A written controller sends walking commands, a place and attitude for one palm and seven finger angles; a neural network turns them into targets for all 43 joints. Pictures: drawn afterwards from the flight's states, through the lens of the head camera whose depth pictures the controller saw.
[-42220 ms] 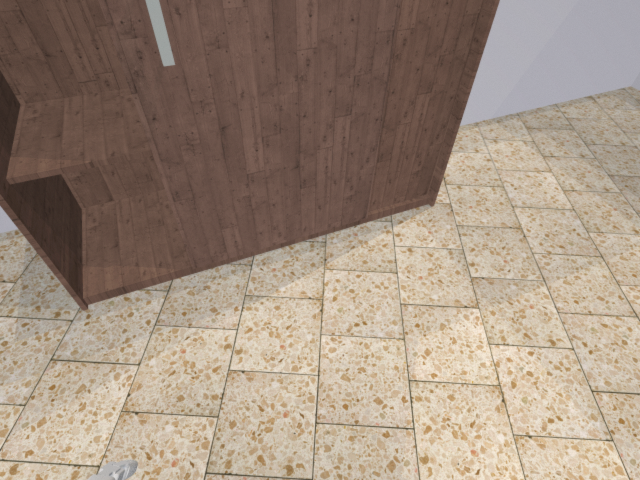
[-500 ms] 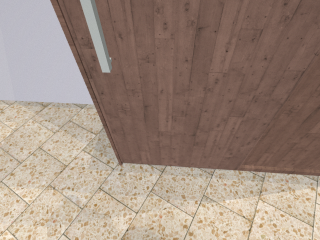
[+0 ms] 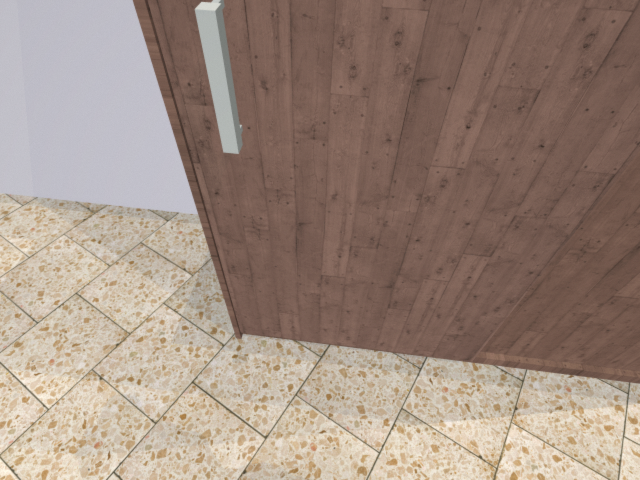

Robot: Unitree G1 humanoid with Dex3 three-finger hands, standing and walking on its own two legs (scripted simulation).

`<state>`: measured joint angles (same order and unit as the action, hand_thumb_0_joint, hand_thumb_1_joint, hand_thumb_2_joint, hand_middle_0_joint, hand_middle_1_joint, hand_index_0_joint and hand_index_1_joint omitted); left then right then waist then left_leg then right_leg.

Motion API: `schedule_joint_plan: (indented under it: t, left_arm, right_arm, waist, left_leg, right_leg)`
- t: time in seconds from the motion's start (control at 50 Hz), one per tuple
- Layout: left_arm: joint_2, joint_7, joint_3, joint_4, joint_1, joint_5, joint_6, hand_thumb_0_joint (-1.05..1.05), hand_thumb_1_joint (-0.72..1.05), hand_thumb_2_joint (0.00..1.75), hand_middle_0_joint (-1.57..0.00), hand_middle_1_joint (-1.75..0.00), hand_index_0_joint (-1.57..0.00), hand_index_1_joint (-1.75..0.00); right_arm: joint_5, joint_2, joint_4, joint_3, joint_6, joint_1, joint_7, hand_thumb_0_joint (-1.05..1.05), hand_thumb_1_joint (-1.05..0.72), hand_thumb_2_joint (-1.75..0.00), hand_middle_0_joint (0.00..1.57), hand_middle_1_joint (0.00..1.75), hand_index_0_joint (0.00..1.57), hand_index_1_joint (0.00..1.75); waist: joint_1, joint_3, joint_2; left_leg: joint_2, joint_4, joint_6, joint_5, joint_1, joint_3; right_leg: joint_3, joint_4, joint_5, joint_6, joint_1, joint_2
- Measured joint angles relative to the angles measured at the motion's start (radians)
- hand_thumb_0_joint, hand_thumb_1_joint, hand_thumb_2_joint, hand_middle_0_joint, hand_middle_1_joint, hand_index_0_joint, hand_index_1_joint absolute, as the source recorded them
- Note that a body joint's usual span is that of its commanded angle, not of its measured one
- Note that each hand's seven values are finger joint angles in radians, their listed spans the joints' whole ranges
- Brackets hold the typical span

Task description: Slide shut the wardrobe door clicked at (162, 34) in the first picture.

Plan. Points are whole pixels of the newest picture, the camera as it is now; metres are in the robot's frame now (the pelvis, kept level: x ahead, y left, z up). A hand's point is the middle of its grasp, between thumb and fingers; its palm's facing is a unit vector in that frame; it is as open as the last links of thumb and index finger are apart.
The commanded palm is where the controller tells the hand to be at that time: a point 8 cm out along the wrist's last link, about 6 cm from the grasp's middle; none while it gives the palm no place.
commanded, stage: let the arm hang, fingers relaxed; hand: right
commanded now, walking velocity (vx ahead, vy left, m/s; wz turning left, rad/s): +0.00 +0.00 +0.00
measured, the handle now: (226, 81) +0.62 +0.20 +0.18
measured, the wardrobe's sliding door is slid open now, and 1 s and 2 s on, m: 0.00 0.00 0.00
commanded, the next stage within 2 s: look to check the result in 0.12 s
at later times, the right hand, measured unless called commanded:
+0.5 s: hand out of the picture +0.02 -0.17 -0.17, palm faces +0.01 +0.98 -0.22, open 7.4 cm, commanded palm none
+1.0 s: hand out of the picture +0.03 -0.15 -0.17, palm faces +0.01 +0.98 -0.20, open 7.4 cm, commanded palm none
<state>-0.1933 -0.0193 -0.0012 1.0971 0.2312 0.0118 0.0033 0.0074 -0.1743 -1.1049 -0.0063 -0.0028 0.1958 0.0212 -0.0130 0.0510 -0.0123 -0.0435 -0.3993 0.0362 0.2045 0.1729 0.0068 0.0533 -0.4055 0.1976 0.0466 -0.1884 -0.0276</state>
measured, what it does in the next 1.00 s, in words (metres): stands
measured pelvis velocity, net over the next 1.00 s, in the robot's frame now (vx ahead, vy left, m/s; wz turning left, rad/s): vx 0.02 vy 0.02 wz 0.01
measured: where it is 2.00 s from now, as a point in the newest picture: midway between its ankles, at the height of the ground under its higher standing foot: outside the picture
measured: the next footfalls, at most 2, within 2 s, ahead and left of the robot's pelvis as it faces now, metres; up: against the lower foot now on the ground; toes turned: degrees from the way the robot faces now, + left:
none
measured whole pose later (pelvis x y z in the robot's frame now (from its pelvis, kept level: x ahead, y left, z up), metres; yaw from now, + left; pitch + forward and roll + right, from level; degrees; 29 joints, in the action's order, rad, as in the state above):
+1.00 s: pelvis +0.02 +0.02 +0.00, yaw +0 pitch -1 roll +0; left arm -0.16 -0.03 0.00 1.15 0.25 0.01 0.00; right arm 0.00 -0.15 -1.15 0.00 -0.01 0.24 0.03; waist -0.01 0.06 -0.02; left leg 0.00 -0.37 0.00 0.22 0.13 0.02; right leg 0.04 -0.38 0.22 0.01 -0.15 0.01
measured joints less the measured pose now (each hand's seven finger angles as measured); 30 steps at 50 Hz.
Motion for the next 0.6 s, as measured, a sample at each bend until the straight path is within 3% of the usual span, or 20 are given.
schedule_joint_plan:
  t: [0.6]
  left_arm:
    - [0.022,-0.011,0.003,0.038,-0.005,-0.003,0.0,0.01,0.9,0.9,-0.2,-0.29,-0.2,-0.3]
  right_arm:
    - [-0.004,0.015,-0.048,0.004,-0.004,0.036,0.009,0.0,-0.91,-0.9,0.2,0.3,0.2,0.3]
  waist:
    - [0.006,0.007,-0.009]
  left_leg:
    - [0.028,0.025,-0.026,0.012,-0.039,0.011]
  right_leg:
    - [-0.011,0.02,0.013,-0.03,0.037,0.028]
